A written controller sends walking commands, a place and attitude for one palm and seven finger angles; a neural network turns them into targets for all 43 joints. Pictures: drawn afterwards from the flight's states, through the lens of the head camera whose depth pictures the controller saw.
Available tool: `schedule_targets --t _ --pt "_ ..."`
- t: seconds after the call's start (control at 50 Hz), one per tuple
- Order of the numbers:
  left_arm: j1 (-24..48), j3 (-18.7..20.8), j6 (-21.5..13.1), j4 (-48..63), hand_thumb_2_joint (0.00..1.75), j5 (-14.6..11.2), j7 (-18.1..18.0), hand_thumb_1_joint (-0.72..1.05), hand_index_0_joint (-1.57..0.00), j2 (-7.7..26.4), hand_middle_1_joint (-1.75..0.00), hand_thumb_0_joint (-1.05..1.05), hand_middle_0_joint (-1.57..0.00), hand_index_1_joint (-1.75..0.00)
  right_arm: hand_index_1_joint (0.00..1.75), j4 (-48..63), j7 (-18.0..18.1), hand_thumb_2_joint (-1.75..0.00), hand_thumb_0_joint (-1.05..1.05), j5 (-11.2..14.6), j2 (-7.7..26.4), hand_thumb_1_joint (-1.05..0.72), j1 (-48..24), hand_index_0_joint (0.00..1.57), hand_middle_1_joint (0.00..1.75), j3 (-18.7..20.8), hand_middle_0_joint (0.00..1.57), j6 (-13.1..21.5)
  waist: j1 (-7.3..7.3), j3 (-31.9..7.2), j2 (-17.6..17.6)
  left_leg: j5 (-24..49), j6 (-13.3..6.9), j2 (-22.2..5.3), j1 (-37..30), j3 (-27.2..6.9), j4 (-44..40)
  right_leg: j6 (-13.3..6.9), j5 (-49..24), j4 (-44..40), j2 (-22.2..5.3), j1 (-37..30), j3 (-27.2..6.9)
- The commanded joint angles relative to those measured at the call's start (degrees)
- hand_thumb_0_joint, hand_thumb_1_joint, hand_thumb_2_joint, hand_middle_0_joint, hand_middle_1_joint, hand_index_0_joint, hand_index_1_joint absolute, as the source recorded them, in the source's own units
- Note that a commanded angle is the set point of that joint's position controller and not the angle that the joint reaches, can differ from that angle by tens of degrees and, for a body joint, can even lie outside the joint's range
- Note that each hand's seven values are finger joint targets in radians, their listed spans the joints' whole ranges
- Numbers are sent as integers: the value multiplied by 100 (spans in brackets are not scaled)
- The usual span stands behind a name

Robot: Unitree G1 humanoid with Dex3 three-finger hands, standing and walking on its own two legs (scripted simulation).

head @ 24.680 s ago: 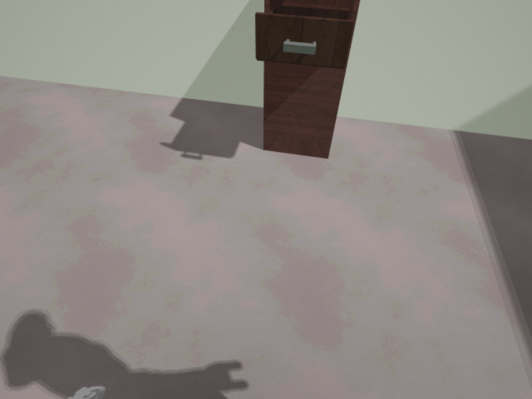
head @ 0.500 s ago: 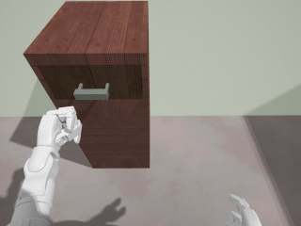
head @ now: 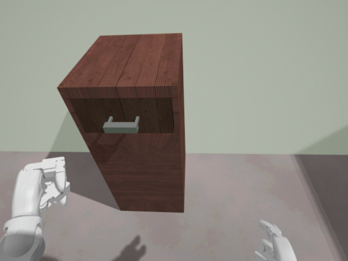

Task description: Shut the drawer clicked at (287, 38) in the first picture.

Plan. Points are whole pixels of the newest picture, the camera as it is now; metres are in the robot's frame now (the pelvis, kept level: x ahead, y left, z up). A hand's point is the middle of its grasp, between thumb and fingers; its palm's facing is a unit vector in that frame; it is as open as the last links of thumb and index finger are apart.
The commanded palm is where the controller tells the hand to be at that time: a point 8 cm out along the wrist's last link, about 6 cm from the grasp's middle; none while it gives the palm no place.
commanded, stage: draw the hand back to the body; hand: left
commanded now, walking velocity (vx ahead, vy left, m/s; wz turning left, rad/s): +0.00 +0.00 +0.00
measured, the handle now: (122, 123) +0.55 +0.24 -0.01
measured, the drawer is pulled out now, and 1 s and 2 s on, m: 0.00 0.00 0.00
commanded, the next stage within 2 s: step back with the hand held close in 0.36 s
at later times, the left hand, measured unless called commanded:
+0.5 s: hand (43, 204) +0.17 +0.24 +0.15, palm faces +0.40 -0.84 -0.37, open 3.3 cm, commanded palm +0.12 +0.28 +0.17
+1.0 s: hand (15, 222) +0.14 +0.27 +0.15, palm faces +0.31 -0.81 -0.50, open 3.2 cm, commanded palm +0.08 +0.31 +0.17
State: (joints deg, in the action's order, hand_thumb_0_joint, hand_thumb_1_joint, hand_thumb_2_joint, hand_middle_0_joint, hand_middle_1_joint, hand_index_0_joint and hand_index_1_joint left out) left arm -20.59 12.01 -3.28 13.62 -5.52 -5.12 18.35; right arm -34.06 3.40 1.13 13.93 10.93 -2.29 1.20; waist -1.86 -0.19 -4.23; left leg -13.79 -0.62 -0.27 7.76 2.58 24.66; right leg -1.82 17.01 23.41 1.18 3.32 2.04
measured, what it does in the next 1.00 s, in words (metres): shifts its weight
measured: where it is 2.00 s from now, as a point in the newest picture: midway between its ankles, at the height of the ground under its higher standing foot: outside the picture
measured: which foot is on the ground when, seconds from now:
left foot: down 0.00-1.00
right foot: down 0.00-1.00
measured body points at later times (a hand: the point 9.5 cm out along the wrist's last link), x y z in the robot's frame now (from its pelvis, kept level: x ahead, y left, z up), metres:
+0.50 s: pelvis -0.01 +0.00 +0.00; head -0.03 -0.03 +0.45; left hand +0.14 +0.28 +0.17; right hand +0.19 -0.22 -0.08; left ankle +0.00 +0.11 -0.74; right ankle -0.04 -0.10 -0.74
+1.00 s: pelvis -0.06 +0.03 -0.01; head -0.03 +0.03 +0.44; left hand +0.12 +0.31 +0.18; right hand +0.11 -0.21 -0.09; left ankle +0.00 +0.11 -0.74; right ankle -0.04 -0.10 -0.74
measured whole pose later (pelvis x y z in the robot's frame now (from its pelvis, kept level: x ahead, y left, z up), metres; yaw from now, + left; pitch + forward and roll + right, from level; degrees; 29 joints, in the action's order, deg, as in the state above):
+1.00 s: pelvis -0.06 +0.03 -0.01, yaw -1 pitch +0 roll -1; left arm -36.9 21.7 -11.2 33.4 -3.3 -7.2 23.5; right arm -30.6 3.7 0.5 12.6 11.3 0.6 0.8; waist 0.2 2.4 -1.3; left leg -11.2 -3.2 0.4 19.8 3.8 30.3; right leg 0.5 14.4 29.7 0.1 15.8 1.2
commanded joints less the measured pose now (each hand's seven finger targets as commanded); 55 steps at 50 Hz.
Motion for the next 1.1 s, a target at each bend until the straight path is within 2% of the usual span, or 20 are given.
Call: schedule_targets --t 0.0,0.08,0.1,0.18,0.22,0.3,0.38,0.46,0.48,0.5,0.52,0.56,0.6,0.66,0.7,0.78,0.84,0.9,0.98,1.08 --pt "181 874 -481 1772 90 -13 -80 90 -140 1116 -160 0 -140 -160 30 972 8 -90 0 -20 546 -90 -814 20 30 281 20 446 -88 -455 236 1414 -167 -40 -575 -127 -155 93 -1864 -482 -152 359 -149" --pt "-368 986 -556 2142 90 -28 -94 90 -140 1063 -160 0 -140 -160 30 1003 14 -90 0 -12 497 -90 -809 20 30 314 20 534 -110 -386 361 1314 -179 -60 -531 -113 -119 117 -1786 -469 -168 424 -152" --pt "-470 1016 -568 2162 90 -25 -89 90 -140 1089 -160 0 -140 -160 30 978 22 -90 0 -7 502 -90 -824 20 30 315 20 557 -114 -214 309 1218 -161 -59 -474 -126 -119 100 -1656 -555 -147 494 -173" --pt "-771 1100 -662 2444 90 -8 -118 90 -140 1067 -160 0 -140 -160 30 969 54 -90 0 2 468 -90 -787 20 30 336 20 653 -120 -251 198 1143 -173 -58 -474 -114 -75 102 -1610 -507 -168 528 -183" --pt "-723 927 -613 2113 90 -17 -101 90 -140 859 -160 0 -140 -160 30 929 74 -90 0 -1 479 -90 -760 20 30 346 20 645 -48 132 450 947 -179 -79 -363 -122 -96 123 -1383 -582 -163 716 -175" --pt "-484 999 -650 2161 90 8 -137 90 -140 983 -160 0 -140 -160 30 923 126 -90 0 -3 505 -90 -775 20 30 360 20 681 -79 33 378 724 -189 -63 -427 -142 -113 120 -1028 -659 -178 755 -215" --pt "-492 1019 -688 2431 90 26 -176 90 -140 1015 -160 0 -140 -160 30 949 129 -90 0 -25 471 -90 -779 20 30 335 20 762 -140 -206 109 964 -177 -63 -493 -174 -111 77 -1320 -504 -192 564 -195" --pt "-566 1076 -657 2320 90 3 -172 90 -140 1013 -160 0 -140 -160 30 934 107 -90 0 -32 452 -90 -798 20 30 320 20 778 -163 -116 238 987 -153 -75 -406 -192 -130 78 -1349 -505 -175 518 -178" --pt "419 1992 -957 3021 90 79 -215 90 -140 1960 -160 0 -140 -160 30 1104 39 -90 0 -43 591 -90 -664 20 30 362 20 649 41 307 444 637 -251 -188 9 -302 99 136 -1777 -835 -520 987 -857" --pt "433 2034 -1098 2723 90 100 -211 90 -140 1954 -160 0 -140 -160 30 994 49 -90 0 -36 479 -90 -629 20 30 364 20 594 86 390 466 456 -202 -157 65 -328 222 57 -1908 -899 -699 1077 -965" --pt "-346 1618 -1089 2117 90 132 -153 90 -140 1362 -160 0 -140 -160 30 906 26 -90 0 -80 483 -90 -577 20 30 384 20 528 132 337 667 594 -200 -171 63 -340 301 54 -2030 -799 -733 1079 -850" --pt "-1013 1186 -1047 1971 90 162 -65 90 -140 869 -160 0 -140 -160 30 998 -42 -90 0 -68 551 -90 -561 20 30 443 20 407 151 -61 377 1097 -221 -287 -29 -286 198 160 -2336 -486 -682 865 -635" --pt "-1308 1218 -1055 2121 90 163 -63 90 -140 897 -160 0 -140 -160 30 1073 -50 -90 0 -78 570 -90 -636 20 30 483 20 327 111 -355 131 1558 -239 -368 -62 -317 41 207 -2281 -261 -572 739 -448" --pt "-1455 1394 -1045 2536 90 181 -111 90 -140 1111 -160 0 -140 -160 30 1203 -34 -90 0 -67 568 -90 -615 20 30 520 20 193 116 -659 335 2047 -253 -477 62 -424 16 221 -2285 -3 -468 553 -345" --pt "-1521 1629 -1062 2845 90 182 -172 90 -140 1376 -160 0 -140 -160 30 1273 16 -90 0 -62 567 -90 -655 20 30 535 20 139 79 -840 278 2220 -248 -494 137 -464 39 214 -2375 112 -441 470 -340" --pt "-1691 1697 -1083 3102 90 164 -255 90 -140 1388 -160 0 -140 -160 30 1341 60 -90 0 -51 530 -90 -570 20 30 554 20 125 99 -945 84 2284 -244 -592 372 -525 57 216 -2297 381 -390 433 -358" --pt "-1736 1677 -1093 3150 90 171 -290 90 -140 1348 -160 0 -140 -160 30 1327 74 -90 0 -66 557 -90 -516 20 30 557 20 185 102 -828 -157 1905 -258 -678 721 -691 -116 217 -1773 542 -288 463 -309" --pt "-1813 1672 -1112 3049 90 171 -311 90 -140 1278 -160 0 -140 -160 30 1303 88 -90 0 -68 567 -90 -524 20 30 580 20 272 110 -664 -171 952 -305 -749 1222 -782 -312 208 -1332 653 -236 433 -349" --pt "-1671 1587 -1177 3050 90 203 -353 90 -140 1188 -160 0 -140 -160 30 1289 78 -90 0 -40 577 -90 -425 20 30 575 20 371 219 -394 166 -642 -308 -656 1881 -841 -331 157 -830 499 -331 506 -563" --pt "-1541 1605 -1302 3183 90 266 -424 90 -140 1231 -160 0 -140 -160 30 1279 108 -90 0 -84 601 -90 -413 20 30 567 20 495 262 -186 170 -1526 -294 -581 2072 -966 -303 118 308 128 -324 939 -687"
